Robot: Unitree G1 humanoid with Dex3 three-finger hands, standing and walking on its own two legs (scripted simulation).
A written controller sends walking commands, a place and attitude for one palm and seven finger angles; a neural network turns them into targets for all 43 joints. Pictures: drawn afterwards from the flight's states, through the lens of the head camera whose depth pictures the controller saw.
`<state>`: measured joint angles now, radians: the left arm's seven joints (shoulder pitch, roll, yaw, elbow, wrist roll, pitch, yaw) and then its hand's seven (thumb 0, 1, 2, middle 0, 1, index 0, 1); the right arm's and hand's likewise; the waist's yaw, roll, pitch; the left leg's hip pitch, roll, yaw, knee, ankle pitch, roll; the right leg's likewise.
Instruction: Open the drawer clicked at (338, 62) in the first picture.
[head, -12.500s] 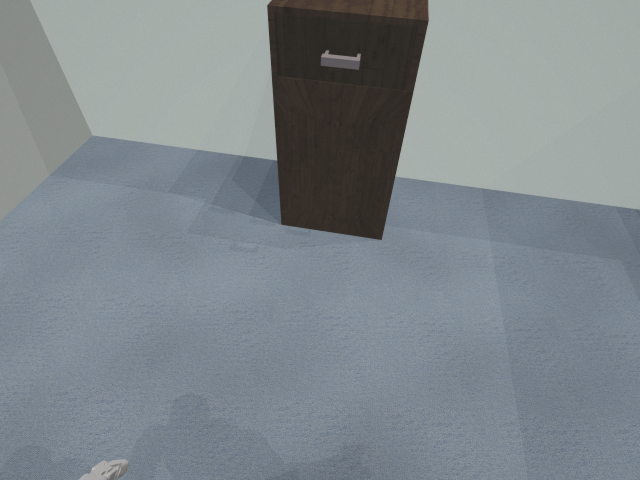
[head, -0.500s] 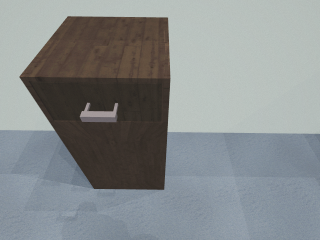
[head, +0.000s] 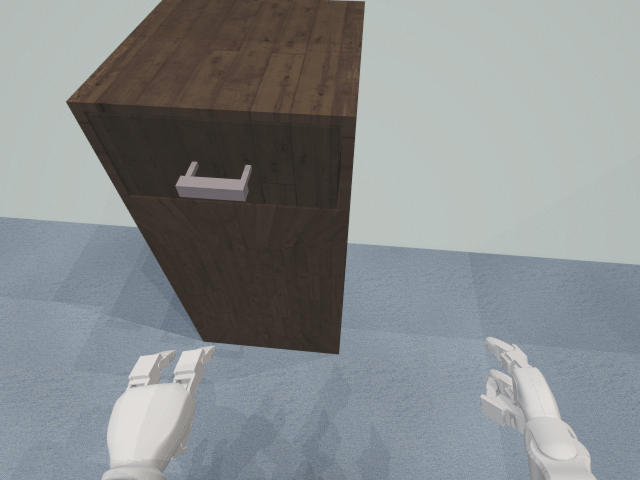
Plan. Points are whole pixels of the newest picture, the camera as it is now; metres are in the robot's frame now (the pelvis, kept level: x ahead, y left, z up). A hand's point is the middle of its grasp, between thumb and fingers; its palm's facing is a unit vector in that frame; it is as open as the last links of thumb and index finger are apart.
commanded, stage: raise the hand with hooked fingers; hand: left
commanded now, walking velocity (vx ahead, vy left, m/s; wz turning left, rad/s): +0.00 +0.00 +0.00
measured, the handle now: (216, 178) +0.54 +0.27 +0.03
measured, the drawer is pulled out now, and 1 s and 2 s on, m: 0.00 0.00 0.00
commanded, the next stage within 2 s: move the hooked fingers above the handle in 1.44 s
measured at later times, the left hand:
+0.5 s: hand (152, 330) +0.25 +0.25 +0.05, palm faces +0.00 -0.12 -0.99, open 11.7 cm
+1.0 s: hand (102, 233) +0.32 +0.30 +0.14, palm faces +0.09 -0.05 -0.99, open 13.8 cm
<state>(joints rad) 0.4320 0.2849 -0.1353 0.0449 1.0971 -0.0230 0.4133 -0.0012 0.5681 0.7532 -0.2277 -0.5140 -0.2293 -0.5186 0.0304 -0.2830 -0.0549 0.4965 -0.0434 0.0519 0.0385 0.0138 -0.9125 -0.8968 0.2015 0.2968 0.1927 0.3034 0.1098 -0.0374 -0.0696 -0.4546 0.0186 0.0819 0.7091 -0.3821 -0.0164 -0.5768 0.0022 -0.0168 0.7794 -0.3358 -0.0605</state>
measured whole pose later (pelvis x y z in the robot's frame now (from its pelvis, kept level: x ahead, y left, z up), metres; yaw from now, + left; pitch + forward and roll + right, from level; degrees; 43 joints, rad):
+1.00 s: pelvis +0.02 +0.04 +0.03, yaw +3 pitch +0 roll +0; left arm -0.13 0.50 -0.08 0.00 0.94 0.11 0.01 0.00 -0.47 0.31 -0.32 -1.18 -0.32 -1.19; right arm 0.06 -0.22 0.04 0.61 0.00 0.14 -0.01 0.01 -0.91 -0.90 0.21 0.30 0.20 0.30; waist 0.10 0.08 0.00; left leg -0.15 -0.03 0.03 0.42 -0.28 0.03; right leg -0.22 -0.03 -0.06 0.44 -0.22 0.00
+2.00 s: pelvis +0.00 +0.02 +0.03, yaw +3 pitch +3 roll +1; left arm -0.38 0.50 -0.08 0.35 0.94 -0.05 0.05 0.00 -0.49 0.30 -0.32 -1.20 -0.32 -1.20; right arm 0.15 -0.27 -0.02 0.67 0.03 0.11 -0.03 0.01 -0.91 -0.90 0.20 0.30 0.20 0.30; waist 0.06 0.07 0.00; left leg -0.24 -0.01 0.02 0.42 -0.24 0.01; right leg -0.31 -0.02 -0.07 0.44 -0.19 -0.02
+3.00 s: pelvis +0.03 +0.03 +0.02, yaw +2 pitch +12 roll +0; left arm -0.70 0.45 -0.11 0.82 1.02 -0.06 0.13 0.00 -0.48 0.30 -0.32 -1.20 -0.32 -1.20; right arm 0.28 -0.25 -0.05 0.69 0.01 0.15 -0.03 0.01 -0.91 -0.90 0.21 0.30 0.20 0.30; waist -0.02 0.05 -0.07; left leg -0.42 0.00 0.04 0.54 -0.33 0.02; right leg -0.49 -0.01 -0.05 0.55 -0.26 -0.02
